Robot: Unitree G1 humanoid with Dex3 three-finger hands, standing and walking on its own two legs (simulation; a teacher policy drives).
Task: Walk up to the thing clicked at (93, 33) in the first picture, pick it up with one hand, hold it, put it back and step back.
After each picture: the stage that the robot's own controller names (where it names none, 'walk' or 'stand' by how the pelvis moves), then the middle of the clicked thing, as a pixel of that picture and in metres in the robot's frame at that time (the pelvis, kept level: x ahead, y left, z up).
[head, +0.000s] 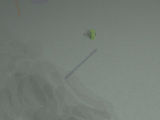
stand; (92, 34) +1.53 -0.11 -0.72
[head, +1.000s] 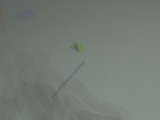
walk; (79, 46) +1.42 +0.17 -0.70
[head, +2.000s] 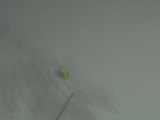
walk; (65, 73) +0.95 +0.30 -0.72
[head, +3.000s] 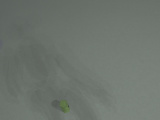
walk; (64, 106) +0.60 +0.26 -0.72
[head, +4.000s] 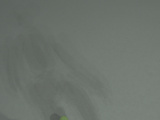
stand; out of the picture +0.44 +0.22 -0.70
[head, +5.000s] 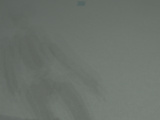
stand; out of the picture +0.39 +0.21 -0.72
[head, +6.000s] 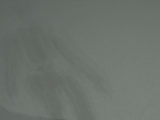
walk; out of the picture +0.33 +0.24 -0.72
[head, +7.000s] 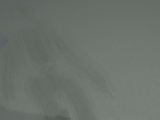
walk; out of the picture +0.42 +0.17 -0.71
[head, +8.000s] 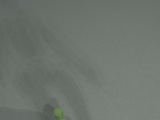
stand; (58, 114) +0.45 +0.19 -0.71
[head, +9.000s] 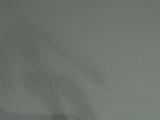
walk; out of the picture +0.36 +0.24 -0.71
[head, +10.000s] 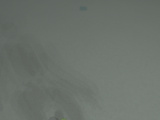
walk; out of the picture +0.50 +0.14 -0.72
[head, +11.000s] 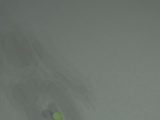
stand; (57, 118) +0.50 +0.16 -0.72
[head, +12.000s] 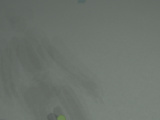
stand; out of the picture +0.50 +0.20 -0.73
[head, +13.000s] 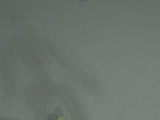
stand; out of the picture +0.48 +0.20 -0.73
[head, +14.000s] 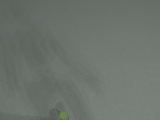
go down; (64, 117) +0.49 +0.19 -0.72
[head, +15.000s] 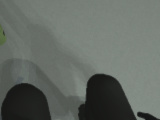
go down; out of the picture +0.55 +0.28 -0.31
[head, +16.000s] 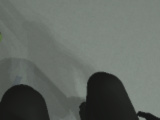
approach; out of the picture +0.54 +0.29 -0.29
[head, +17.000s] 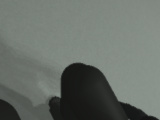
close in; out of the picture +0.51 +0.35 -0.24
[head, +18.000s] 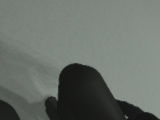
close; out of the picture +0.51 +0.34 -0.25
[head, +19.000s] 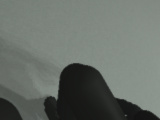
close; out of the picture +0.42 +0.31 -0.28
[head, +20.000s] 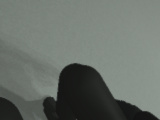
close; out of the picture +0.42 +0.32 -0.28
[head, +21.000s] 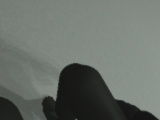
close; out of the picture +0.41 +0.33 -0.29
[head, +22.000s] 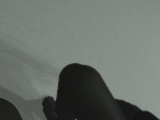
lift; out of the picture +0.41 +0.33 -0.29
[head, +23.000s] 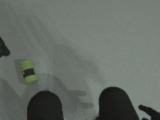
lift; (28, 72) +0.46 +0.26 -0.39
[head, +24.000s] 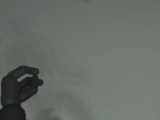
hold; out of the picture +0.41 +0.19 -0.70
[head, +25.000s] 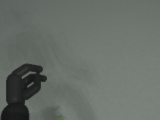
hold; out of the picture +0.42 +0.21 -0.70
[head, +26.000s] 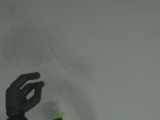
hold; out of the picture +0.42 +0.20 -0.68
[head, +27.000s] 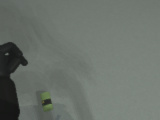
crouch; (46, 101) +0.43 +0.20 -0.62
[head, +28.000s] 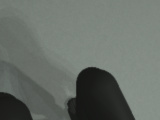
lower; out of the picture +0.45 +0.29 -0.29
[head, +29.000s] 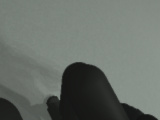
lower; out of the picture +0.43 +0.32 -0.27
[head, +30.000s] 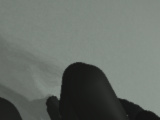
lower; out of the picture +0.43 +0.31 -0.27
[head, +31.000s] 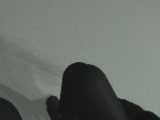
lower; out of the picture +0.43 +0.31 -0.27
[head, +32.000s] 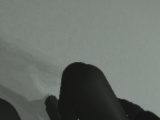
lower; out of the picture +0.44 +0.30 -0.27
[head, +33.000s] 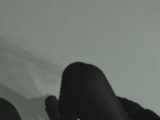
open; out of the picture +0.44 +0.29 -0.28
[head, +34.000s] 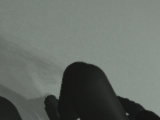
withdraw; out of the picture +0.45 +0.28 -0.27
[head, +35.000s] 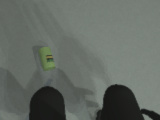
walk; (46, 58) +0.50 +0.19 -0.41
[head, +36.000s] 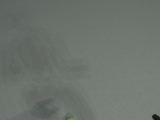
stand; out of the picture +0.42 +0.11 -0.69
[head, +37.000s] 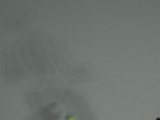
stand; out of the picture +0.44 +0.12 -0.69
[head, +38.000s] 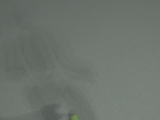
stand; out of the picture +0.44 +0.10 -0.70
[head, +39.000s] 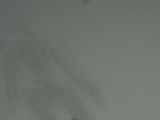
stand; out of the picture +0.45 +0.09 -0.75
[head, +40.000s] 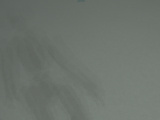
stand; out of the picture +0.42 +0.09 -0.75
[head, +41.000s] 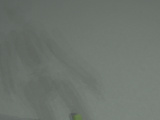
walk; out of the picture +0.43 +0.08 -0.75
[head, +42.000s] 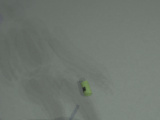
walk; (86, 88) +0.64 +0.04 -0.73
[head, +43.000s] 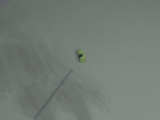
walk; (81, 56) +1.00 -0.02 -0.73
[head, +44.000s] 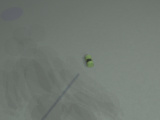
stand; (89, 61) +1.07 +0.01 -0.73
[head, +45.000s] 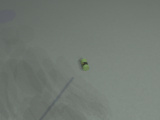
stand; (84, 64) +1.06 +0.00 -0.75
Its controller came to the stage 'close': yes
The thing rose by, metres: 0.01
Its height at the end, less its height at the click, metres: -0.02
